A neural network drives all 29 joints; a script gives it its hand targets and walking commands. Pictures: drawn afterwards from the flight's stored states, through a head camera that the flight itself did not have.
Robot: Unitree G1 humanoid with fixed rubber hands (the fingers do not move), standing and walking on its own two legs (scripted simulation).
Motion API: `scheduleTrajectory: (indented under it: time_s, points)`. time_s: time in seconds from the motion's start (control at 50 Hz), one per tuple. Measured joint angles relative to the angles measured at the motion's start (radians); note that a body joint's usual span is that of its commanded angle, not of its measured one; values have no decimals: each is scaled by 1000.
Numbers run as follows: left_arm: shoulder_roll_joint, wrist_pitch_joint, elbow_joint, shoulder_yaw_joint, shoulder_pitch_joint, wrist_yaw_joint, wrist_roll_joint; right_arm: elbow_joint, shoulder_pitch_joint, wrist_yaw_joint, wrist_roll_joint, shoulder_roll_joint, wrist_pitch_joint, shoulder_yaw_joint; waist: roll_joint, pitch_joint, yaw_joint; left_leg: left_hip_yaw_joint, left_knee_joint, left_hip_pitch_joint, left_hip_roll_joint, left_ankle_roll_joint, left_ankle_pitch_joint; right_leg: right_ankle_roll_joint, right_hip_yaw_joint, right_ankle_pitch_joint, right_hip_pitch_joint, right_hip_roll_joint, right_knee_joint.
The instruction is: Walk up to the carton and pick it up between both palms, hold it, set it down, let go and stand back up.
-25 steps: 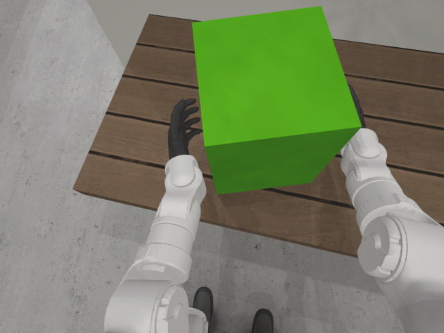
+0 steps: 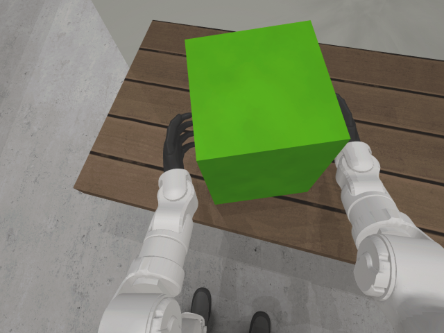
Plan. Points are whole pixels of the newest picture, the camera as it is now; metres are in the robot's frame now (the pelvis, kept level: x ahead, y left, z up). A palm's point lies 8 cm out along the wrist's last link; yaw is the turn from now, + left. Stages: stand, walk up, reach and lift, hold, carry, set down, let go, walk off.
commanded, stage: set down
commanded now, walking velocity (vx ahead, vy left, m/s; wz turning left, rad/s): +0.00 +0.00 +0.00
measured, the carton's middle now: (255, 127) +0.50 +0.03 -0.03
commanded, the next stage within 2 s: none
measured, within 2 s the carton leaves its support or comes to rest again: neither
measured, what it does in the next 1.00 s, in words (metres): shifts its weight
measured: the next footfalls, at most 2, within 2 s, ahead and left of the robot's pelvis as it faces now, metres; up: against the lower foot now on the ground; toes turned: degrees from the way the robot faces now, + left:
none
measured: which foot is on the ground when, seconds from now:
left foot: down 0.00-1.00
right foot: down 0.00-1.00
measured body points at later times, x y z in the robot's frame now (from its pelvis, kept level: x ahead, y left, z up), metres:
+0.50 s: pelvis -0.03 +0.02 -0.01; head +0.17 +0.02 +0.39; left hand +0.42 +0.17 -0.01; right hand +0.51 -0.13 -0.01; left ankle +0.02 +0.16 -0.71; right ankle -0.03 -0.07 -0.71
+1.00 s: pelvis -0.04 +0.03 -0.01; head +0.10 +0.03 +0.41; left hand +0.43 +0.17 +0.08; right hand +0.51 -0.13 +0.09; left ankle +0.02 +0.16 -0.71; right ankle -0.03 -0.07 -0.71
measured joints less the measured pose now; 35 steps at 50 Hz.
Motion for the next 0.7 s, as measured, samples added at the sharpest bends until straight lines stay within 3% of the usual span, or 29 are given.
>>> scheduleTrajectory:
  time_s: [0.08, 0.2, 0.44, 0.5, 0.6, 0.7]
  points:
    - [24, -2, 22, -40, -24, 6, -43, -15, -7, 3, 74, -24, 20, 61, 11, -14, 7, -7, 22, -26, 4, -16, -8, -4, 1, -6, -19, 5, 14]
    - [45, 5, 40, -74, -50, -3, -88, -26, -11, -1, 139, -52, 38, 123, 12, -14, 6, -8, 45, -43, -1, -11, -14, 9, 12, -11, -37, 2, 41]
    - [33, 66, -49, -135, -63, 41, -122, -29, -51, 55, 171, -95, 54, 89, 25, -36, 17, -21, 110, -136, 15, 4, -20, 17, 16, 24, -91, 23, 25]
    - [31, 94, -33, -126, -95, 40, -116, -26, -65, 57, 180, -114, 83, 98, 8, -18, 27, -10, 118, -135, 19, 9, -19, 22, 27, 31, -95, 25, 34]
    - [37, 114, -73, -159, -100, 65, -146, -36, -80, 78, 189, -121, 115, 72, 7, -20, 15, -20, 139, -153, 14, 14, -15, 25, 19, 31, -107, 22, 51]
    - [49, 194, -100, -194, -130, 96, -169, -21, -97, 82, 225, -141, 179, 77, 11, -35, 34, -25, 181, -163, 23, 16, -33, 26, 18, 27, -107, 30, 72]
